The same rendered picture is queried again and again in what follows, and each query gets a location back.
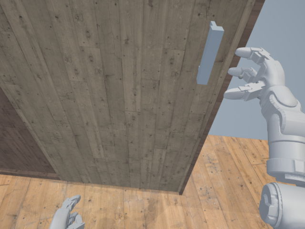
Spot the wardrobe door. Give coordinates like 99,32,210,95
0,87,56,174
0,0,255,192

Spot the handle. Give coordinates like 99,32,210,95
196,21,224,85

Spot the robot right upper arm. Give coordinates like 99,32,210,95
259,182,305,229

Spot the robot right forearm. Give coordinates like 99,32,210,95
259,85,305,188

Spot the right robot hand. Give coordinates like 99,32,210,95
224,47,285,101

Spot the left robot hand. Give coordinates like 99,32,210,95
49,195,85,229

